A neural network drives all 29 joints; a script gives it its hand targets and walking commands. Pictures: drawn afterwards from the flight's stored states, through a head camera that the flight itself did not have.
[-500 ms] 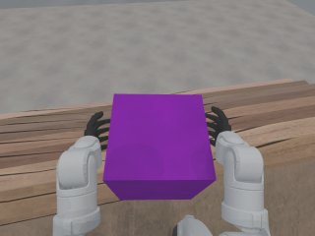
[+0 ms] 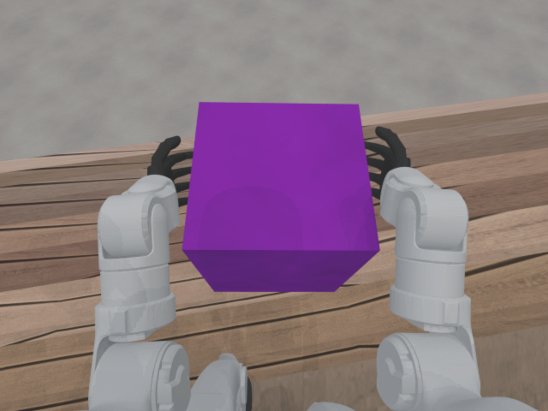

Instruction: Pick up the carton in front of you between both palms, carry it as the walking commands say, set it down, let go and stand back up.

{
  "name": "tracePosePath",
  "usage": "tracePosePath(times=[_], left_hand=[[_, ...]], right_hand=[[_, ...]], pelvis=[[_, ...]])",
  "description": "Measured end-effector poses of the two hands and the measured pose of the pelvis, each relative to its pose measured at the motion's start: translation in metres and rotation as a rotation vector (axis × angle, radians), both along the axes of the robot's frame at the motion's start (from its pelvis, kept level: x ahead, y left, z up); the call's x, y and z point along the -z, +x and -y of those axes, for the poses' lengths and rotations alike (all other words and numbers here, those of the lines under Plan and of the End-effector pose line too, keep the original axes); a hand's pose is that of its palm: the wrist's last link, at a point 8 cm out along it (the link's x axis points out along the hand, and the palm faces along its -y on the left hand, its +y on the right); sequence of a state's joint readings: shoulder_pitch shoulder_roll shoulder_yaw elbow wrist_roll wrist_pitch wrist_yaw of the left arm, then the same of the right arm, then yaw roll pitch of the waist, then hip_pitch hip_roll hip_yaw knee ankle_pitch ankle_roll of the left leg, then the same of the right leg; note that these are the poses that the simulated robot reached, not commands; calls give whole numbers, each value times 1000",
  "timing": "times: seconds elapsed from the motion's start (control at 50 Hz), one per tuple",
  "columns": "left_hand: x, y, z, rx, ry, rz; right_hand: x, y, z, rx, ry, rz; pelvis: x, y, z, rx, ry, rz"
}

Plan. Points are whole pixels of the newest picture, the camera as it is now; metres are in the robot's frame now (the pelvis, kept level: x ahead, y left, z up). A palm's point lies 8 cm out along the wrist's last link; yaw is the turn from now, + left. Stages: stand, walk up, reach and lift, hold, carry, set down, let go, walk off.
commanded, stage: carry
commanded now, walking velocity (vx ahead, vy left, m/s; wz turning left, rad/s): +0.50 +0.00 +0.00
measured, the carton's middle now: (276, 210) +0.39 +0.01 +0.01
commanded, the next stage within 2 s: none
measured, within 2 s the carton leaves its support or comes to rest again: neither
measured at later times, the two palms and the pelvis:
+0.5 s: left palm (201, 89) +0.68 +0.16 -0.01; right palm (345, 75) +0.71 -0.14 +0.00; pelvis +0.35 -0.01 -0.17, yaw -1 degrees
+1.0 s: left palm (238, 86) +1.04 +0.12 -0.31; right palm (326, 90) +1.02 -0.17 -0.31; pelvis +0.69 +0.01 -0.37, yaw +1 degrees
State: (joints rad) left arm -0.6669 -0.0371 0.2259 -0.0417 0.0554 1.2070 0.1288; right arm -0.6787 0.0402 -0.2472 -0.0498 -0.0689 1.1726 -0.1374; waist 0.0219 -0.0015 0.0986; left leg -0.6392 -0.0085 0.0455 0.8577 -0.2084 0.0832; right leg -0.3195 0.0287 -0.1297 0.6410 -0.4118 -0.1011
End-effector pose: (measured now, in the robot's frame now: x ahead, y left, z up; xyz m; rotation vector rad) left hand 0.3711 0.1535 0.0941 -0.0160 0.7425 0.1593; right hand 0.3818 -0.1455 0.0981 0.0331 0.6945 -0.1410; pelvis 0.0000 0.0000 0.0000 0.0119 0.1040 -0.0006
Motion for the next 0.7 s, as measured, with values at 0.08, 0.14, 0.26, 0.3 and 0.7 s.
tracePosePath(times=[0.08,0.14,0.26,0.3,0.7], left_hand=[[3,55,4,52,-27,54],[7,89,12,90,-17,34],[19,160,22,105,-17,-16],[24,186,24,101,-21,1],[252,429,0,8,51,-122]], right_hand=[[-4,37,4,59,-24,54],[3,61,12,94,-18,33],[15,125,22,108,-24,-21],[17,155,24,96,-38,-6],[259,443,-3,-74,-35,-128]], pelvis=[[18,52,-11,7,-5,13],[20,88,-17,-10,1,19],[23,160,-18,-20,-15,22],[33,187,-14,-26,-15,27],[248,457,18,-2,-19,80]])
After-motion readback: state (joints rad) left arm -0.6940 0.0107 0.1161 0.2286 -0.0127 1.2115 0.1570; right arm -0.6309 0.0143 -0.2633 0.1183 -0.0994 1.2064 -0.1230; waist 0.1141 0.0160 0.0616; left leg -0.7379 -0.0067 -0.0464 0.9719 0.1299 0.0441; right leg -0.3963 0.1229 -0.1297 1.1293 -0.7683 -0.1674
